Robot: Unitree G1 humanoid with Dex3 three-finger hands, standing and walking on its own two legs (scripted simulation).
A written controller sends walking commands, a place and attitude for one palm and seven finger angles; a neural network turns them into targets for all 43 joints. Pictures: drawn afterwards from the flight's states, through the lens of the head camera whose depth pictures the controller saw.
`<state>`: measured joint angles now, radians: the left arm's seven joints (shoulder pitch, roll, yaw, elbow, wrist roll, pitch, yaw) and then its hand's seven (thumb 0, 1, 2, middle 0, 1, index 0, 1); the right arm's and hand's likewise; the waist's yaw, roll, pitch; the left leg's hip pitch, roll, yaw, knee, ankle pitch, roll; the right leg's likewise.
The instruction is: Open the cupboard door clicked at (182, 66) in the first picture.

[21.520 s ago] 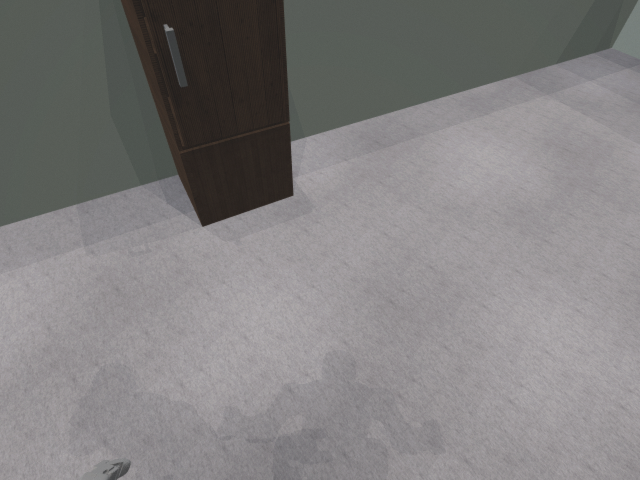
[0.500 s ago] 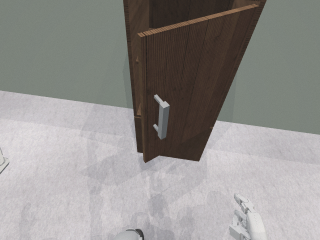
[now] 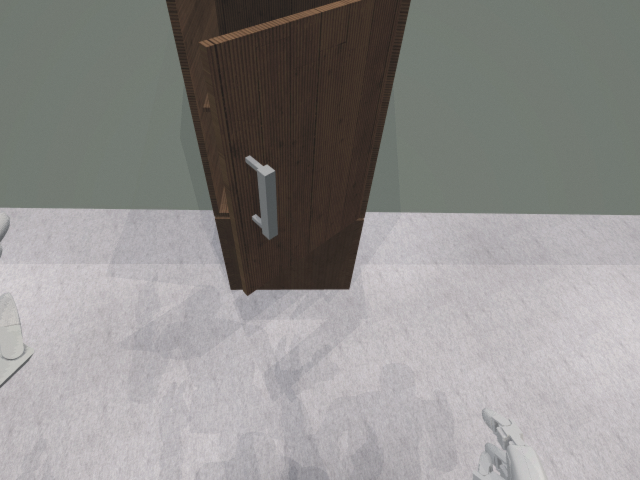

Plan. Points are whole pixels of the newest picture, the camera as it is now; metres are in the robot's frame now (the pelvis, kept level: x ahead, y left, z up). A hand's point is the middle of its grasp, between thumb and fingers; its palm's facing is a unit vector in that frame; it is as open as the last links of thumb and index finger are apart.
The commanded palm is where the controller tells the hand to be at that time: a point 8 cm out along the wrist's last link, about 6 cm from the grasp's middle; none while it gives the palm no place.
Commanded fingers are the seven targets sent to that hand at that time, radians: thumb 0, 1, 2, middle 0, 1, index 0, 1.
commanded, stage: stop stepping back and stand still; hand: left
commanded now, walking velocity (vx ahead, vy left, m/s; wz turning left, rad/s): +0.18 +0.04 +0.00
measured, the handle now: (261, 198) +0.57 +0.12 -0.02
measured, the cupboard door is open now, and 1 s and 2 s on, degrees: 41 41 41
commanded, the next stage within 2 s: let the arm hang, fingers relaxed in 0.38 s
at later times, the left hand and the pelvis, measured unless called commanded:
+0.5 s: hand (22, 368) +0.19 +0.26 +0.15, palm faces +0.38 -0.80 -0.47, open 7.4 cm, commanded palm none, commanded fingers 0.00 0.90 0.90 -0.20 -0.30 -0.20 -0.30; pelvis -0.01 +0.01 +0.00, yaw +0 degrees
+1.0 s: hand out of the picture -0.07 +0.21 -0.17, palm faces +0.04 -0.97 -0.22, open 7.2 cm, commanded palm none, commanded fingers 0.00 0.90 0.90 -0.20 -0.30 -0.20 -0.30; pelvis -0.03 +0.01 +0.01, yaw +2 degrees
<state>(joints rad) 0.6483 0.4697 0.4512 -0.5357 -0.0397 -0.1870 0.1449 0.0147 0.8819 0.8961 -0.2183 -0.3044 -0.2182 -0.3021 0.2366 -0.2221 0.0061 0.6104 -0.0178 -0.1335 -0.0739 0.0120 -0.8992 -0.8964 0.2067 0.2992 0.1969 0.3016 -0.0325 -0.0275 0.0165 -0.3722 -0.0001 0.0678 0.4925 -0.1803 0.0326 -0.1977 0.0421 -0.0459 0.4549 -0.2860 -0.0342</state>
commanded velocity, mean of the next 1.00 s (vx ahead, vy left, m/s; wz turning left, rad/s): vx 0.03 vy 0.00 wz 0.00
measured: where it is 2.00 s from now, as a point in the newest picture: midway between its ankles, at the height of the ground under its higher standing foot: outside the picture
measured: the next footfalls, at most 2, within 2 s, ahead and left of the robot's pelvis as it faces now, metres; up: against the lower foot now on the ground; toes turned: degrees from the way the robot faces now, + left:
none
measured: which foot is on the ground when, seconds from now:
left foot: down 0.00-1.00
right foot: down 0.00-1.00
